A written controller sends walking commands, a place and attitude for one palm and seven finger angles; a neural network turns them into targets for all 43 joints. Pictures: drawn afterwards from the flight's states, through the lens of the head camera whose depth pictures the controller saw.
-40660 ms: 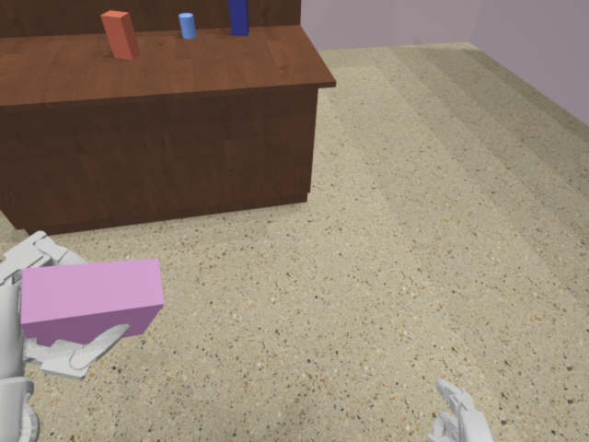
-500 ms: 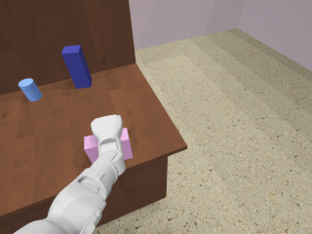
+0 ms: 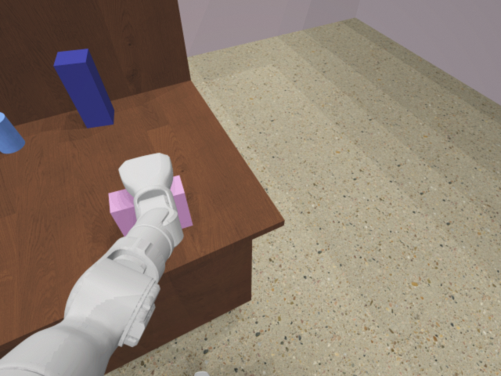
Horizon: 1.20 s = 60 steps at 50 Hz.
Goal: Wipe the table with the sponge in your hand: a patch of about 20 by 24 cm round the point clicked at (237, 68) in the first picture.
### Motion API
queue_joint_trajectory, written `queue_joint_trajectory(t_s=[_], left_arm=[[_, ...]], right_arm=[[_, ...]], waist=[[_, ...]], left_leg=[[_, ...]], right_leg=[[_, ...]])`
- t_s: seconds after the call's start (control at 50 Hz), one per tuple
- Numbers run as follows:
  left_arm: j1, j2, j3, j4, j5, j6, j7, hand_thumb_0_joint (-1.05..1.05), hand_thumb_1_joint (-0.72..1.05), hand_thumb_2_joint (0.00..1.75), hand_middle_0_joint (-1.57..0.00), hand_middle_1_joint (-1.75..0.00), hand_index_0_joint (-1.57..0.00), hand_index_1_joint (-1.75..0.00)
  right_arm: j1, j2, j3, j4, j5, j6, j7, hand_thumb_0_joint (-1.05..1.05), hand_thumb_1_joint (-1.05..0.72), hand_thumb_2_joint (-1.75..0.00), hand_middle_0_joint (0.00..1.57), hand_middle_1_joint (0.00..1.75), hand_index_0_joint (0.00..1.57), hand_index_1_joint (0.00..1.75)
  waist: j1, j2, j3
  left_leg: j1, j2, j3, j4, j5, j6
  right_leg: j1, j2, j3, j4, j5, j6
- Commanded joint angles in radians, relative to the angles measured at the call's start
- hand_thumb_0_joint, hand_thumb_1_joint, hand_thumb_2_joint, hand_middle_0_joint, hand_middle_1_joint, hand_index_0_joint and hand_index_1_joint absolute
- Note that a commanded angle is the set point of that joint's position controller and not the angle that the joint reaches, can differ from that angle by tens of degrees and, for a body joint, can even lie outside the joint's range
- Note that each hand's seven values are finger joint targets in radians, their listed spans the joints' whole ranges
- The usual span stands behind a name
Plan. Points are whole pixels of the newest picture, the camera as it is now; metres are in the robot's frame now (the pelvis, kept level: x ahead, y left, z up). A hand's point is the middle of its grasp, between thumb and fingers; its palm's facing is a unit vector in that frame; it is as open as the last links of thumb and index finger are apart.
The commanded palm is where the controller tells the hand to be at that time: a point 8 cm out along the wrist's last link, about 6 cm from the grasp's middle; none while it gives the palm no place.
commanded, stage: wipe forward along the third lane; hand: left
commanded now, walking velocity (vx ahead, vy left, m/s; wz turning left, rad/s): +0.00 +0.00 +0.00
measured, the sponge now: (155, 215) +0.43 +0.18 -0.03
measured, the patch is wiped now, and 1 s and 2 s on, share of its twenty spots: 0.90 0.95 0.95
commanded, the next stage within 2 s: wipe back along the third lane in 0.92 s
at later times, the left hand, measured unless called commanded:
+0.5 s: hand (144, 171) +0.50 +0.20 +0.02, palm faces -0.09 +0.00 -1.00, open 9.1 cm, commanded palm +0.48 +0.19 +0.05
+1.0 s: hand (135, 154) +0.55 +0.22 +0.02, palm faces -0.08 -0.01 -1.00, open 9.1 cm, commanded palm +0.54 +0.20 +0.05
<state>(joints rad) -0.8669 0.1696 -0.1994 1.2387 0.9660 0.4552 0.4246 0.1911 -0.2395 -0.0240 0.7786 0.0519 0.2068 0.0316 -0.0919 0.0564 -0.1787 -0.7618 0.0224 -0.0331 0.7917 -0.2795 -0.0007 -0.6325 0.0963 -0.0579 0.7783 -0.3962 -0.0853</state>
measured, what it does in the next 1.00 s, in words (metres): shifts its weight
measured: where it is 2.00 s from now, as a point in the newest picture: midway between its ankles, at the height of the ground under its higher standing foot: outside the picture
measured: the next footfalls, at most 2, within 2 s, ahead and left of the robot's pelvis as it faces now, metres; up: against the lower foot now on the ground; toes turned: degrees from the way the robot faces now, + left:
none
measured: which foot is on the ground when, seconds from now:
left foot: down 0.00-1.00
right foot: down 0.00-1.00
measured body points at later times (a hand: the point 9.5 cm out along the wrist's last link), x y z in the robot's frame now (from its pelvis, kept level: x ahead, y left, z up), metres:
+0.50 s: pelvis +0.00 +0.03 -0.01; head +0.09 +0.04 +0.43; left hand +0.50 +0.19 +0.08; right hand +0.02 -0.24 -0.14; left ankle +0.06 +0.13 -0.70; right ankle -0.01 -0.07 -0.70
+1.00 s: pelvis -0.01 +0.06 -0.03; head +0.13 +0.08 +0.40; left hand +0.54 +0.22 +0.08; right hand -0.01 -0.21 -0.15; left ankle +0.06 +0.13 -0.70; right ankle -0.01 -0.07 -0.70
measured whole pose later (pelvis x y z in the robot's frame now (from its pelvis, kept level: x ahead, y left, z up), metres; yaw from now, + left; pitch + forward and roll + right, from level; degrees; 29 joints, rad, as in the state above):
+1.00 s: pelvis -0.01 +0.06 -0.03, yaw -3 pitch +25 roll -6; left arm -1.32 0.37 -0.12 1.51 1.04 0.51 0.39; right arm 0.27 -0.24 0.01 0.76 0.02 0.15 0.07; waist -0.23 0.07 -0.17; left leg -1.09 0.02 -0.02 0.97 -0.32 0.07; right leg -0.92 0.09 -0.05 0.89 -0.41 -0.01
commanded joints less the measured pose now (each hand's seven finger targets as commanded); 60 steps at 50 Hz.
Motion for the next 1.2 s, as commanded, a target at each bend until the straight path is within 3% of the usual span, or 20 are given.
queue_joint_trajectory(t_s=[0.0,0.18,0.24,0.4,0.42,0.46,0.54,0.58,0.6,0.64,0.72,0.78,0.82,0.94,1.0,1.04,1.06,1.14,1.16,1.18], left_arm=[[-0.359,0.206,0.011,-0.056,0.028,0.017,0.025,0.0,0.1,1.3,-1.2,-1.6,-1.2,-1.6],[-0.459,0.285,0.039,-0.005,0.054,0.017,0.008,0.0,0.1,1.3,-1.2,-1.6,-1.2,-1.6],[-0.492,0.272,0.029,0.008,0.054,0.017,0.006,0.0,0.1,1.3,-1.2,-1.6,-1.2,-1.6],[-0.472,0.276,0.041,0.038,0.059,0.023,-0.003,0.0,0.1,1.3,-1.2,-1.6,-1.2,-1.6],[-0.503,0.281,0.047,0.039,0.059,0.02,-0.003,0.0,0.1,1.3,-1.2,-1.6,-1.2,-1.6],[-0.504,0.28,0.046,0.054,0.059,0.023,-0.001,0.0,0.1,1.3,-1.2,-1.6,-1.2,-1.6],[-0.561,0.272,0.036,0.062,0.065,0.023,0.005,0.0,0.1,1.3,-1.2,-1.6,-1.2,-1.6],[-0.581,0.308,0.056,0.088,0.072,0.03,0.011,0.0,0.1,1.3,-1.2,-1.6,-1.2,-1.6],[-0.594,0.289,0.042,0.095,0.073,0.033,0.014,0.0,0.1,1.3,-1.2,-1.6,-1.2,-1.6],[-0.628,0.281,0.045,0.097,0.071,0.033,0.02,0.0,0.1,1.3,-1.2,-1.6,-1.2,-1.6],[-0.698,0.338,0.067,0.138,0.08,0.048,0.023,0.0,0.1,1.3,-1.2,-1.6,-1.2,-1.6],[-0.759,0.314,0.036,0.147,0.084,0.063,0.019,0.0,0.1,1.3,-1.2,-1.6,-1.2,-1.6],[-0.813,0.349,0.049,0.15,0.091,0.065,0.012,0.0,0.1,1.3,-1.2,-1.6,-1.2,-1.6],[-0.856,0.367,0.041,0.168,0.106,0.071,-0.018,0.0,0.1,1.3,-1.2,-1.6,-1.2,-1.6],[-0.834,0.388,0.048,0.168,0.112,0.07,-0.038,0.0,0.1,1.3,-1.2,-1.6,-1.2,-1.6],[-0.768,0.34,0.031,0.153,0.102,0.062,-0.057,0.0,0.1,1.3,-1.2,-1.6,-1.2,-1.6],[-0.723,0.357,0.049,0.135,0.101,0.056,-0.064,0.0,0.1,1.3,-1.2,-1.6,-1.2,-1.6],[-0.581,0.216,-0.006,0.062,0.064,0.032,-0.088,0.0,0.1,1.3,-1.2,-1.6,-1.2,-1.6],[-0.533,0.242,0.023,0.057,0.057,0.031,-0.086,0.0,0.1,1.3,-1.2,-1.6,-1.2,-1.6],[-0.501,0.207,0.002,0.058,0.042,0.032,-0.085,0.0,0.1,1.3,-1.2,-1.6,-1.2,-1.6]], right_arm=[[0.006,-0.141,-0.034,-0.088,-0.005,-0.033,-0.01,0.0,-0.9,-0.9,0.2,0.3,0.2,0.3],[0.06,-0.152,-0.032,-0.085,-0.006,-0.045,-0.007,0.0,-0.9,-0.9,0.2,0.3,0.2,0.3],[0.079,-0.154,-0.035,-0.081,-0.007,-0.051,-0.004,0.0,-0.9,-0.9,0.2,0.3,0.2,0.3],[0.122,-0.161,-0.039,-0.086,-0.012,-0.057,0.016,0.0,-0.9,-0.9,0.2,0.3,0.2,0.3],[0.126,-0.166,-0.045,-0.076,-0.012,-0.058,0.017,0.0,-0.9,-0.9,0.2,0.3,0.2,0.3],[0.136,-0.168,-0.043,-0.077,-0.013,-0.059,0.018,0.0,-0.9,-0.9,0.2,0.3,0.2,0.3],[0.144,-0.171,-0.045,-0.072,-0.015,-0.062,0.023,0.0,-0.9,-0.9,0.2,0.3,0.2,0.3],[0.147,-0.176,-0.041,-0.065,-0.019,-0.065,0.023,0.0,-0.9,-0.9,0.2,0.3,0.2,0.3],[0.15,-0.175,-0.041,-0.065,-0.02,-0.065,0.024,0.0,-0.9,-0.9,0.2,0.3,0.2,0.3],[0.154,-0.177,-0.044,-0.062,-0.025,-0.07,0.029,0.0,-0.9,-0.9,0.2,0.3,0.2,0.3],[0.166,-0.188,-0.04,-0.056,-0.027,-0.073,0.029,0.0,-0.9,-0.9,0.2,0.3,0.2,0.3],[0.17,-0.189,-0.036,-0.058,-0.028,-0.077,0.031,0.0,-0.9,-0.9,0.2,0.3,0.2,0.3],[0.179,-0.198,-0.037,-0.053,-0.029,-0.078,0.03,0.0,-0.9,-0.9,0.2,0.3,0.2,0.3],[0.215,-0.203,-0.032,-0.06,-0.035,-0.074,0.031,0.0,-0.9,-0.9,0.2,0.3,0.2,0.3],[0.231,-0.203,-0.029,-0.067,-0.037,-0.067,0.033,0.0,-0.9,-0.9,0.2,0.3,0.2,0.3],[0.235,-0.197,-0.036,-0.075,-0.035,-0.063,0.038,0.0,-0.9,-0.9,0.2,0.3,0.2,0.3],[0.237,-0.197,-0.036,-0.08,-0.035,-0.059,0.039,0.0,-0.9,-0.9,0.2,0.3,0.2,0.3],[0.232,-0.177,-0.048,-0.089,-0.034,-0.049,0.049,0.0,-0.9,-0.9,0.2,0.3,0.2,0.3],[0.23,-0.178,-0.047,-0.089,-0.032,-0.045,0.05,0.0,-0.9,-0.9,0.2,0.3,0.2,0.3],[0.22,-0.174,-0.046,-0.093,-0.03,-0.043,0.05,0.0,-0.9,-0.9,0.2,0.3,0.2,0.3]], waist=[[-0.045,-0.128,-0.21],[-0.066,-0.074,-0.266],[-0.08,-0.069,-0.282],[-0.069,-0.044,-0.325],[-0.084,-0.059,-0.326],[-0.086,-0.067,-0.31],[-0.096,-0.029,-0.306],[-0.101,-0.029,-0.293],[-0.105,-0.017,-0.289],[-0.111,0.005,-0.308],[-0.132,-0.013,-0.326],[-0.149,0.021,-0.324],[-0.163,0.033,-0.345],[-0.178,0.061,-0.394],[-0.174,0.074,-0.414],[-0.156,0.078,-0.441],[-0.134,0.086,-0.462],[-0.1,0.093,-0.46],[-0.081,0.076,-0.45],[-0.083,0.053,-0.42]], left_leg=[[0.099,-0.036,0.045,-0.037,0.004,0.054],[0.081,-0.027,0.037,-0.01,0.01,0.057],[0.087,-0.023,0.034,-0.001,0.025,0.058],[0.088,-0.018,0.027,0.019,0.08,0.058],[0.102,-0.013,0.019,0.019,0.091,0.058],[0.092,-0.01,0.016,0.023,0.09,0.059],[0.116,-0.003,-0.003,0.022,0.081,0.056],[0.108,0.002,-0.005,0.025,0.07,0.056],[0.111,0.001,-0.008,0.025,0.069,0.055],[0.141,0.007,-0.024,0.03,0.082,0.052],[0.126,0.009,-0.032,0.036,0.065,0.053],[0.141,0.012,-0.044,0.036,0.032,0.052],[0.151,0.015,-0.055,0.042,0.034,0.05],[0.171,0.022,-0.072,0.072,0.072,0.05],[0.165,0.021,-0.063,0.085,0.095,0.052],[0.215,0.028,-0.074,0.084,0.136,0.047],[0.227,0.03,-0.075,0.085,0.163,0.045],[0.31,0.04,-0.079,0.07,0.238,0.037],[0.299,0.04,-0.072,0.062,0.24,0.036],[0.289,0.036,-0.067,0.049,0.228,0.038]], right_leg=[[0.108,-0.056,0.104,-0.171,0.29,0.061],[0.067,-0.044,0.092,-0.141,0.273,0.061],[0.042,-0.038,0.081,-0.129,0.28,0.063],[0.022,-0.024,0.063,-0.103,0.327,0.055],[0.009,-0.023,0.056,-0.096,0.329,0.055],[-0.017,-0.019,0.051,-0.094,0.316,0.055],[-0.089,-0.013,0.036,-0.085,0.244,0.049],[-0.109,-0.012,0.033,-0.083,0.218,0.047],[-0.123,-0.011,0.031,-0.08,0.208,0.046],[-0.171,-0.007,0.02,-0.065,0.184,0.043],[-0.178,-0.007,0.017,-0.054,0.163,0.045],[-0.239,-0.004,0.01,-0.054,0.112,0.046],[-0.253,-0.005,0.008,-0.04,0.107,0.045],[-0.291,0.003,-0.003,-0.016,0.113,0.044],[-0.271,0.007,-0.002,-0.019,0.133,0.043],[-0.277,0.012,-0.01,-0.017,0.142,0.041],[-0.262,0.013,-0.011,-0.016,0.158,0.038],[-0.252,0.023,-0.02,-0.035,0.197,0.035],[-0.223,0.023,-0.019,-0.041,0.207,0.034],[-0.208,0.025,-0.018,-0.055,0.206,0.036]])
